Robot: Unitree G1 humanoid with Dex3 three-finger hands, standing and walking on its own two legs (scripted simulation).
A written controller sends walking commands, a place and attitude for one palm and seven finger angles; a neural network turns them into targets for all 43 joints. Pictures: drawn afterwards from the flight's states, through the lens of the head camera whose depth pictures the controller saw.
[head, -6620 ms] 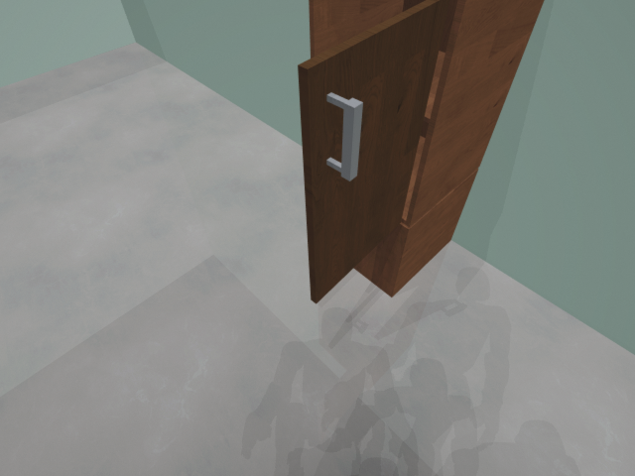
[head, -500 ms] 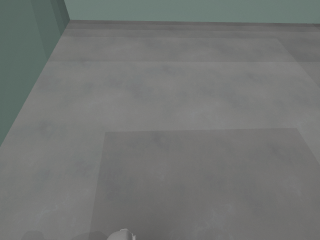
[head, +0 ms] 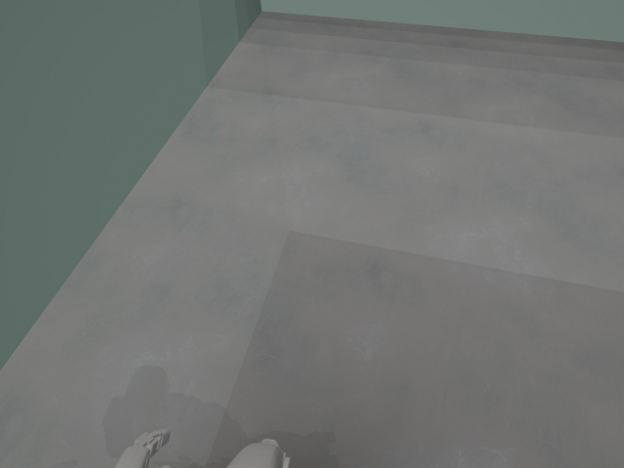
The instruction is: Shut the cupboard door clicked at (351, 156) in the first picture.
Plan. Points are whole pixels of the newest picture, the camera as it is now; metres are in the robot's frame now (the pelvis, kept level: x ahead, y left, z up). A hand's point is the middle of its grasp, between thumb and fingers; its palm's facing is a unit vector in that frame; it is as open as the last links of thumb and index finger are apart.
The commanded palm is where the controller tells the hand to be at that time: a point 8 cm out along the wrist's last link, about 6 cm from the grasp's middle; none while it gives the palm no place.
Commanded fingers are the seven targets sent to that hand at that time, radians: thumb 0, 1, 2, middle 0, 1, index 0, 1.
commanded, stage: walk to a spot facing it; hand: left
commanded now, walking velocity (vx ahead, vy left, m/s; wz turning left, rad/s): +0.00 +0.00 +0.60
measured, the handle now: out of the picture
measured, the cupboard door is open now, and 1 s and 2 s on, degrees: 93 93 93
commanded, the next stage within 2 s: none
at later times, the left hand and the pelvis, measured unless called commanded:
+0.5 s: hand out of the picture +0.03 +0.23 -0.16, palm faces +0.34 -0.90 -0.27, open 7.4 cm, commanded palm none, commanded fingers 0.00 0.90 0.90 -0.20 -0.30 -0.20 -0.30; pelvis +0.02 +0.00 +0.01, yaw +19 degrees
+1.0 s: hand out of the picture -0.04 +0.17 -0.17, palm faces +0.63 -0.75 -0.22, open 7.4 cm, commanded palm none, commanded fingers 0.00 0.90 0.90 -0.20 -0.30 -0.20 -0.30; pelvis +0.04 -0.02 +0.00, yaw +39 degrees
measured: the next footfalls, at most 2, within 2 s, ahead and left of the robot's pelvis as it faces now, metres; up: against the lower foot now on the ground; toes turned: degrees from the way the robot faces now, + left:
left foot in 0.28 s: +0.05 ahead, +0.13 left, +0.00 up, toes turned +19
right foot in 0.64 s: +0.13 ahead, -0.12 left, +0.00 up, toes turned +21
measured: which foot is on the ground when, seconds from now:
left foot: up 0.00-0.26, down 0.28-0.64, up 0.66-0.98, down 1.00-1.00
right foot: down 0.00-0.28, up 0.30-0.62, down 0.64-1.00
